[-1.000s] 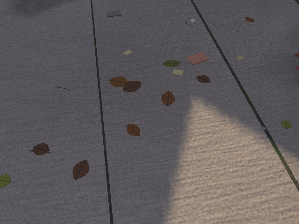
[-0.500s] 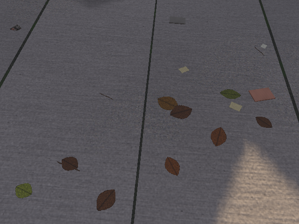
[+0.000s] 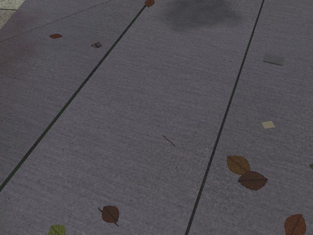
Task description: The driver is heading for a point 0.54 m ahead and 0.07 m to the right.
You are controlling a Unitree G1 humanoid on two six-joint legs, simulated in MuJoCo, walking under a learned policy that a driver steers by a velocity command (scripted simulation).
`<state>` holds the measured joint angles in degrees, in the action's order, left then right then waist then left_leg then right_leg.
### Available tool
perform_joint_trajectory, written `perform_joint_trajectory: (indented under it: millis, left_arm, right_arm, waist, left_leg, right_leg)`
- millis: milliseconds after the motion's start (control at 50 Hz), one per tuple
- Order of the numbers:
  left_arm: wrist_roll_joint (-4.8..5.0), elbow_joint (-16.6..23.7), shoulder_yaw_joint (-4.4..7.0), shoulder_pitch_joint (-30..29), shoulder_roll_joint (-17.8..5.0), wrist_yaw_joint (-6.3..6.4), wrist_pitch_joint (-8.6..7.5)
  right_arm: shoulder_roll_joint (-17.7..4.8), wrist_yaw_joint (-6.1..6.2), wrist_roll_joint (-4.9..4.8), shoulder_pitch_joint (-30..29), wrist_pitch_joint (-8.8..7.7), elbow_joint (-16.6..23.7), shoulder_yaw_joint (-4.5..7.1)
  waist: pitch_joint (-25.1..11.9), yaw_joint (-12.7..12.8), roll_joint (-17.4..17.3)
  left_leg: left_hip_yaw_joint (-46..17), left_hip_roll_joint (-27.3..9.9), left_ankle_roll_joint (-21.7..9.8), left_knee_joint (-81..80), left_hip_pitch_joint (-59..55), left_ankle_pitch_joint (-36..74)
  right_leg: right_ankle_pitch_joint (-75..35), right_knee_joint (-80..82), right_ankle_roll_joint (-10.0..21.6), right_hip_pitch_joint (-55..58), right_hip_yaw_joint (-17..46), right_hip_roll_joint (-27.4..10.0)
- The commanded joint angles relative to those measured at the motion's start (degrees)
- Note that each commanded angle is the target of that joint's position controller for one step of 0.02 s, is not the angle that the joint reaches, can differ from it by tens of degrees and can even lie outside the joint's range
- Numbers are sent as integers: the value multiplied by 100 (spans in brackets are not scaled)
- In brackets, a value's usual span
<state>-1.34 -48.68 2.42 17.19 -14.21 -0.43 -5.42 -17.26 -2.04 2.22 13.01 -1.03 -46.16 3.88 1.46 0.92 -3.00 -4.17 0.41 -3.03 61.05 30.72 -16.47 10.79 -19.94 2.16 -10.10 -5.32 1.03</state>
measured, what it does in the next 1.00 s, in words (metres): walks ahead: left foot, then right foot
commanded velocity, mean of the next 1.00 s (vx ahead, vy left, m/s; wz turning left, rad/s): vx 0.41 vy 0.00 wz -0.04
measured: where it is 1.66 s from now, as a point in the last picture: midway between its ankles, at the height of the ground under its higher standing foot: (162, 225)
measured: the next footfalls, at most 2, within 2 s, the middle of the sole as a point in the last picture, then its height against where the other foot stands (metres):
left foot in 0.26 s outside the picture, level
right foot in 0.78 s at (187, 217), level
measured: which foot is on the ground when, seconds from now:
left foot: up 0.00-0.24, down 0.26-0.80, up 0.82-1.00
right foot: down 0.00-0.28, up 0.30-0.76, down 0.78-1.00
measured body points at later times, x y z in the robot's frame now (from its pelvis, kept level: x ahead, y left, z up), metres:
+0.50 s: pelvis +0.25 +0.06 +0.00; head +0.27 +0.07 +0.45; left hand +0.33 +0.32 -0.14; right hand +0.30 -0.21 -0.12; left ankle +0.23 +0.12 -0.75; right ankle +0.30 -0.10 -0.67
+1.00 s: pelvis +0.47 +0.01 -0.01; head +0.50 +0.00 +0.44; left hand +0.57 +0.25 -0.14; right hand +0.49 -0.24 -0.16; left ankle +0.48 +0.16 -0.69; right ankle +0.52 -0.05 -0.75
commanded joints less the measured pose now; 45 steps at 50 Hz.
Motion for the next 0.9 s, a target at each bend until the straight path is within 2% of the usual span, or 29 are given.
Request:
perform_joint_trajectory:
  millis: [20,100,180,220,240,260,280,300,320,340,360,380,420,440,500,560,640,680,720,740,760,780,800,820,840,860,880,900]
  left_arm:
    - [35,140,128,126,-631,-28,-127]
    - [73,-37,142,347,-702,-51,-78]
    - [56,-264,190,738,-897,-38,4]
    - [61,-337,203,737,-967,-17,72]
    - [87,-379,179,745,-915,-11,108]
    - [93,-309,114,737,-743,-4,112]
    - [196,33,-29,870,-231,-43,95]
    - [96,6,92,924,-574,-10,129]
    - [32,23,160,565,-759,4,170]
    - [55,52,120,346,-611,-39,141]
    - [71,9,109,325,-506,-59,157]
    - [-11,-38,108,399,-472,-78,224]
    - [-76,-115,90,512,-359,-140,331]
    - [-61,-101,98,426,-346,-166,360]
    - [-21,67,109,-218,-324,-196,399]
    - [-7,226,85,-709,-264,-206,395]
    - [-38,497,-6,-1436,-164,-257,367]
    - [-78,580,-48,-1581,-82,-247,322]
    - [-112,470,-40,-1221,-110,-192,261]
    - [-130,312,-7,-776,-196,-149,223]
    - [-157,63,47,-75,-315,-108,156]
    - [-243,-145,114,549,-524,-63,79]
    - [-314,-255,271,1180,-1181,0,68]
    - [16,-314,301,1218,-1271,-2,120]
    - [209,-177,279,797,-1112,10,175]
    - [196,-120,183,173,-789,46,202]
    - [167,-116,66,-160,-413,75,230]
    - [178,-110,-3,-415,-240,109,246]
  right_arm:
    - [-122,-71,18,-83,-18,367,-32]
    - [74,-147,-9,-940,-78,612,-199]
    - [-69,-86,-17,-1278,-120,733,-208]
    - [-136,-28,23,-930,-168,629,-171]
    - [-200,16,71,-262,-225,384,-118]
    - [-473,81,158,696,-283,79,-11]
    - [-1100,166,245,1419,-302,24,137]
    - [-1251,186,-31,1417,-215,-50,208]
    - [-946,186,-124,928,-191,-6,135]
    - [-559,165,-127,549,-225,35,33]
    - [-331,153,-117,296,-259,37,-32]
    - [-209,166,-142,201,-299,-12,-70]
    - [-224,170,-139,314,-388,-112,-65]
    - [-270,175,-150,384,-427,-181,-45]
    - [-297,196,-133,672,-479,-352,-25]
    - [-249,204,-128,810,-499,-464,-50]
    - [-255,264,-120,1046,-519,-629,-72]
    - [-229,302,-116,1235,-481,-800,-106]
    - [-336,343,-116,1236,-449,-908,-106]
    - [-420,367,-118,1166,-429,-932,-89]
    - [-469,377,-135,1093,-393,-948,-82]
    - [-471,375,-214,1047,-388,-917,-101]
    - [-84,359,-306,1283,-424,-681,-204]
    - [63,332,-523,1942,-359,-843,-207]
    - [-201,346,-370,1472,-271,-858,-129]
    - [-53,328,-294,1017,-263,-731,-165]
    - [6,329,-182,825,-227,-749,-166]
    - [17,318,-82,835,-130,-766,-152]
  waist:
    - [23,-109,813]
    - [116,53,847]
    - [173,135,882]
    - [20,-71,857]
    - [-313,-379,648]
    - [-928,-730,356]
    - [-1660,-863,-802]
    - [-1793,-772,-1108]
    - [-975,-572,-466]
    - [-456,-422,-210]
    - [-189,-224,-124]
    - [-45,-66,-225]
    - [-76,38,-200]
    - [-33,74,-123]
    - [212,-63,-13]
    - [322,-139,3]
    - [482,-332,-7]
    - [563,-353,51]
    - [316,-200,-128]
    - [70,-30,-236]
    - [-285,256,-197]
    - [-675,564,-37]
    - [-1596,608,936]
    - [-2777,324,1427]
    - [-2417,319,536]
    - [-1404,172,650]
    - [-674,1,404]
    - [-385,-193,433]
  left_leg:
    - [-54,-220,128,-578,621,514]
    - [555,-319,183,-2057,36,1194]
    - [788,-244,-17,-2710,-288,871]
    - [904,-34,-196,-3089,-891,576]
    - [955,117,-319,-3501,-1785,710]
    - [480,-273,-517,-3531,-3134,543]
    - [-1854,-1984,-1023,-3917,-4702,-214]
    - [-3372,-2483,-1385,-4589,-4705,-6]
    - [-2501,-2191,-1282,-4516,-4144,28]
    - [-1847,-1900,-1149,-4675,-3416,337]
    - [-1330,-1598,-925,-4900,-2886,591]
    - [-993,-1398,-802,-5050,-2515,897]
    - [-680,-1284,-867,-5222,-2294,1485]
    - [-483,-1282,-892,-5305,-2363,1670]
    - [-17,-1270,-838,-5539,-2515,1750]
    - [452,-1204,-716,-5565,-2655,2006]
    - [934,-1253,-602,-5530,-2961,2549]
    - [1115,-1269,-533,-5126,-3201,3842]
    - [1179,-1286,-426,-4402,-3477,5633]
    - [1180,-1258,-365,-3829,-3568,6273]
    - [1213,-1146,-277,-2944,-3534,6176]
    - [1334,-945,-135,-1870,-2885,5035]
    - [1479,-367,47,171,-1407,1620]
    - [651,406,169,1670,-461,-2058]
    - [-21,100,180,1626,-476,-1561]
    - [54,-92,179,1310,-180,-1305]
    - [120,-279,192,809,-255,-1094]
    - [150,-374,234,362,-556,-912]
  right_leg:
    - [-1236,1197,852,364,1076,-1448]
    - [-1460,1244,724,212,530,-1222]
    - [-1974,941,673,713,610,-1502]
    - [-2958,302,593,916,512,-1515]
    - [-3458,-583,486,811,271,-1307]
    - [-2808,-1770,351,140,70,-1046]
    - [-317,-3784,83,-1604,-268,-400]
    - [1930,-4800,91,-2547,276,94]
    - [1621,-5084,169,-2926,653,-297]
    - [1188,-4865,184,-2865,686,-477]
    - [908,-4495,165,-2589,669,-639]
    - [777,-4261,99,-2331,650,-718]
    - [531,-4186,0,-2085,559,-697]
    - [386,-4140,-36,-2237,569,-695]
    - [-208,-3762,-114,-2809,727,-686]
    - [-787,-3088,-115,-2947,726,-575]
    - [-1229,-2077,25,-2741,285,-485]
    - [-1043,-1574,154,-2471,60,-317]
    - [-692,-1369,327,-1903,-138,13]
    - [-520,-1270,434,-1460,-193,211]
    - [-777,-857,551,-741,-148,349]
    - [-2080,-446,698,425,158,11]
    - [-5529,-1254,1260,2310,1664,-1660]
    - [-7696,-1165,2248,3336,3290,-2786]
    - [-6878,-830,2058,2526,2626,-2436]
    - [-5764,-427,1831,1668,2144,-2172]
    - [-4951,-69,1522,825,1775,-1861]
    - [-4378,208,1294,204,1450,-1615]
